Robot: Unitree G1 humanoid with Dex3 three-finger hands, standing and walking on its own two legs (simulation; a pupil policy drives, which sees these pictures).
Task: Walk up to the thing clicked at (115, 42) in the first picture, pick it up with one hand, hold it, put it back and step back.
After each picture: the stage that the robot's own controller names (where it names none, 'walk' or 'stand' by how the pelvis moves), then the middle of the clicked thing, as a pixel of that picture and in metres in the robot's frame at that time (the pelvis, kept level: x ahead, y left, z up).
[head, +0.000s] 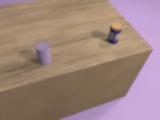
stand; (114, 33) +0.76 -0.18 -0.10
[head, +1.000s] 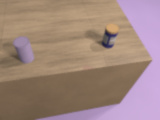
rise first; (109, 36) +0.65 -0.12 -0.07
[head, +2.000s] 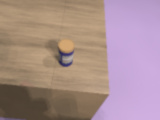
rise first; (66, 53) +0.48 +0.12 -0.06
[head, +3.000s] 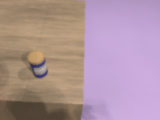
stand; (38, 64) +0.44 +0.21 -0.06
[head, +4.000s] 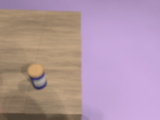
stand; (37, 77) +0.42 +0.21 -0.10
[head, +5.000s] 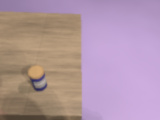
stand; (38, 78) +0.42 +0.21 -0.10
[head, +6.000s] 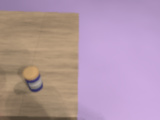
stand; (33, 79) +0.41 +0.23 -0.10
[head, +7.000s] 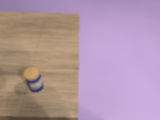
stand; (34, 80) +0.41 +0.23 -0.10
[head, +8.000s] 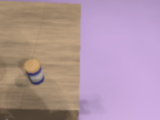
rise first; (34, 72) +0.43 +0.22 -0.10
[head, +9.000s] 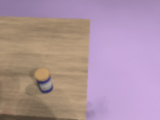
rise first; (44, 81) +0.42 +0.21 -0.10
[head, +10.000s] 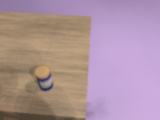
go down; (44, 78) +0.42 +0.20 -0.10
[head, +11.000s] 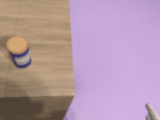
go down; (20, 53) +0.45 +0.19 -0.04
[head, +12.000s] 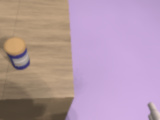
go down; (18, 54) +0.45 +0.20 -0.02
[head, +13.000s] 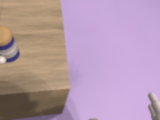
close in; (5, 45) +0.45 +0.20 +0.01
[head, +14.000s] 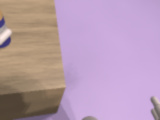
close; out of the picture +0.51 +0.21 +0.02
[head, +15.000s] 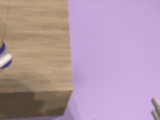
lift; out of the picture +0.42 +0.24 +0.02
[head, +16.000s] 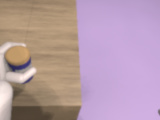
lift; (21, 65) +0.37 +0.19 +0.05
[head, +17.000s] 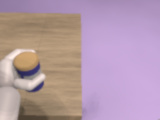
hold; (30, 72) +0.32 +0.17 +0.11
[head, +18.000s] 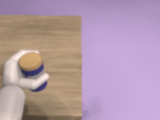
hold; (34, 72) +0.33 +0.16 +0.10
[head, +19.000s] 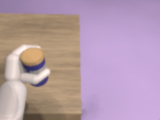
crouch; (35, 67) +0.34 +0.15 +0.11
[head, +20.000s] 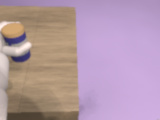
crouch; (17, 43) +0.43 +0.21 +0.12
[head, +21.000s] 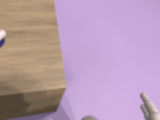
lower; out of the picture +0.50 +0.22 +0.02
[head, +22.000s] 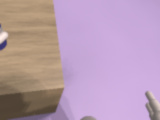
lower; out of the picture +0.50 +0.22 +0.02
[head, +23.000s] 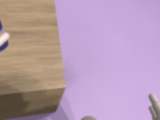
lower; out of the picture +0.49 +0.22 +0.02
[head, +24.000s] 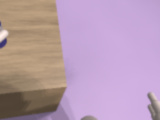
lower; out of the picture +0.50 +0.22 +0.02
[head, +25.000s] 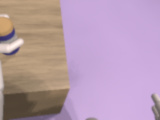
open; (5, 37) +0.48 +0.19 +0.02
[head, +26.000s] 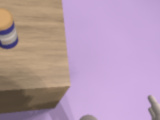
sink last; (3, 30) +0.48 +0.20 +0.02
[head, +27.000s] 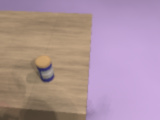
sink last; (45, 69) +0.46 +0.20 -0.04
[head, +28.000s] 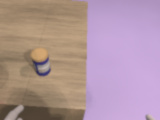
stand; (41, 62) +0.45 +0.19 -0.04
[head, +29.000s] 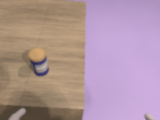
stand; (39, 62) +0.45 +0.19 -0.03
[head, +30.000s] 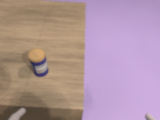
stand; (39, 63) +0.46 +0.20 -0.03
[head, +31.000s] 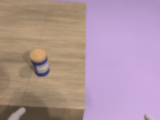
stand; (40, 63) +0.46 +0.19 -0.03
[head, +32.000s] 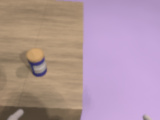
stand; (37, 63) +0.45 +0.20 -0.03
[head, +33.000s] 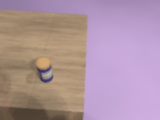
stand; (45, 70) +0.47 +0.19 -0.09
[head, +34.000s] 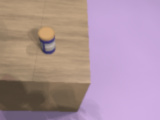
walk; (47, 41) +0.53 +0.15 -0.09
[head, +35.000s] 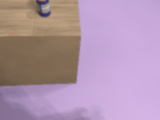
walk; (43, 4) +0.78 +0.25 -0.07
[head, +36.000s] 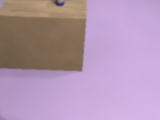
stand; out of the picture +1.07 +0.23 -0.08
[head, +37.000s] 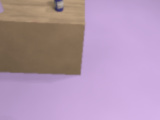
stand; (58, 2) +1.07 +0.21 -0.10
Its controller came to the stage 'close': yes
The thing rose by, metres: 0.21
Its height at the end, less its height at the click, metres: +0.00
